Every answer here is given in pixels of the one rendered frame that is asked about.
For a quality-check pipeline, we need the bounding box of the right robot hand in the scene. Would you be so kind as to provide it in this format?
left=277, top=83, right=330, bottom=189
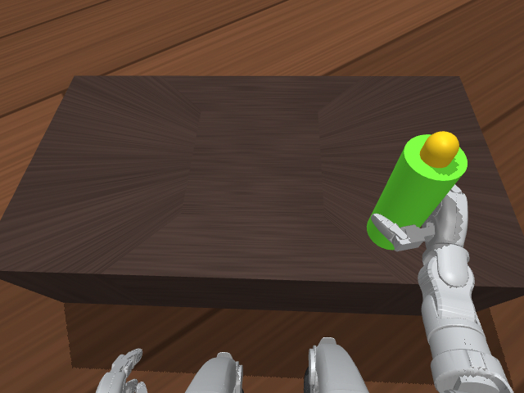
left=371, top=185, right=468, bottom=251

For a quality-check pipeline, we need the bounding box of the bottle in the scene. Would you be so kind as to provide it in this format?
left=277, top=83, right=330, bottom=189
left=367, top=131, right=468, bottom=250

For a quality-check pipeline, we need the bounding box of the right robot arm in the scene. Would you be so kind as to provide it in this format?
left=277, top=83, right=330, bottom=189
left=418, top=243, right=514, bottom=393

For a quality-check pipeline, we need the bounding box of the left robot hand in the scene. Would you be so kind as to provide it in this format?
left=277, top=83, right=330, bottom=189
left=96, top=348, right=147, bottom=393

